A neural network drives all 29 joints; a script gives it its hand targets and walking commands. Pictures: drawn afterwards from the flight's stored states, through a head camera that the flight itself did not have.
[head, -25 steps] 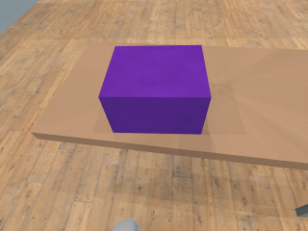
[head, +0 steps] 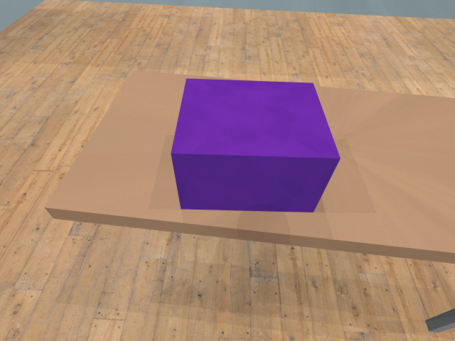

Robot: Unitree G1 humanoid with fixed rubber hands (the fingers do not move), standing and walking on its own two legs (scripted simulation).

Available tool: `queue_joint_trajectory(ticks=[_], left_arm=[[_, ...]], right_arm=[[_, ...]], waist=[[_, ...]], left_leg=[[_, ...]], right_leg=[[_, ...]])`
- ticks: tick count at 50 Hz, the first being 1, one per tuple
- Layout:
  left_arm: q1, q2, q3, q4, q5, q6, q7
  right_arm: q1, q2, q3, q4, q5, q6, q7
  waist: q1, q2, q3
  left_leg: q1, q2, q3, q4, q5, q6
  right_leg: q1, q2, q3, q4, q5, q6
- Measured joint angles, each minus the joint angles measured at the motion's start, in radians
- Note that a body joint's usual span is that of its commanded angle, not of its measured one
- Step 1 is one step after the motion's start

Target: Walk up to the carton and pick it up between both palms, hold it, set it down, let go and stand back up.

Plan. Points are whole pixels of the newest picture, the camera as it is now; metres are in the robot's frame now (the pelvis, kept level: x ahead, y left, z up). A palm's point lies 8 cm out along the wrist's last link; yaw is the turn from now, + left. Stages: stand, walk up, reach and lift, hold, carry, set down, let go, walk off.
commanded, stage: walk up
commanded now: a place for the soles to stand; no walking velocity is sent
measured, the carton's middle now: (248, 144) +0.51 -0.05 +0.04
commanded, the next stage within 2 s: none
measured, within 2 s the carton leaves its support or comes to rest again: neither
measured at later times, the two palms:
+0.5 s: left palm out of the picture +0.11 +0.24 -0.10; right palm out of the picture +0.11 -0.27 -0.09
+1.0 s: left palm out of the picture +0.05 +0.25 -0.11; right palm out of the picture +0.04 -0.26 -0.11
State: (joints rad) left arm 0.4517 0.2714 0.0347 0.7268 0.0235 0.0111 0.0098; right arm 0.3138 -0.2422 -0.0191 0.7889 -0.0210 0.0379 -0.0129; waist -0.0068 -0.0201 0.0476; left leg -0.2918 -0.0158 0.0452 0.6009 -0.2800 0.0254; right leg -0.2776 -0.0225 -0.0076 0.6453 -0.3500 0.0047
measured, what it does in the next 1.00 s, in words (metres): stands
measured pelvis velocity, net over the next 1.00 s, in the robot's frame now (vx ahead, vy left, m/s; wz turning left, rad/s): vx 0.01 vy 0.00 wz -0.04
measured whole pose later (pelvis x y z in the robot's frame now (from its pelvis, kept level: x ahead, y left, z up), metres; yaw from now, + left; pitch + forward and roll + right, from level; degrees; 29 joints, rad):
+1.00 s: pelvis +0.01 +0.00 +0.01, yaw -2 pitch -2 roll +0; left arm 0.36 0.25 -0.01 0.84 0.00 0.00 0.01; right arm 0.34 -0.26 0.01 0.84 -0.01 0.00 -0.01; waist 0.00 0.00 0.03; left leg -0.20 0.02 0.06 0.46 -0.23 0.01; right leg -0.18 0.02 0.02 0.46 -0.25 -0.01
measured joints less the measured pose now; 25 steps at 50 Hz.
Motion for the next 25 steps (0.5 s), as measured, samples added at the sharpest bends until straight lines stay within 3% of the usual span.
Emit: queue_joint_trajectory(ticks=[4,11,18,25], left_arm=[[0.006,-0.027,-0.012,0.013,0.002,-0.009,0.003],[-0.051,-0.02,-0.034,0.006,-0.021,-0.026,-0.003],[-0.108,-0.007,-0.043,-0.001,-0.024,-0.022,-0.001],[-0.131,-0.01,-0.051,0.018,-0.021,-0.015,0.0]], right_arm=[[0.009,-0.013,0.008,0.011,0.016,0.004,0.009],[-0.016,-0.001,0.037,0.002,0.009,-0.036,0.012],[-0.036,-0.01,0.038,-0.005,0.014,-0.039,0.001],[-0.039,-0.024,0.032,-0.011,0.018,-0.036,0.001]], waist=[[0.006,0.067,-0.022],[0.005,0.054,-0.002],[0.005,0.014,-0.014],[0.003,0.009,-0.035]], left_leg=[[0.003,0.032,-0.026,0.016,-0.039,-0.017],[0.054,0.033,-0.019,-0.085,0.008,-0.026],[0.082,0.036,-0.011,-0.098,-0.001,-0.029],[0.095,0.037,-0.006,-0.099,-0.006,-0.026]], right_leg=[[0.039,0.037,-0.021,-0.065,0.038,-0.022],[0.075,0.041,-0.007,-0.142,0.055,-0.023],[0.098,0.044,0.001,-0.151,0.046,-0.027],[0.112,0.044,0.006,-0.159,0.047,-0.023]])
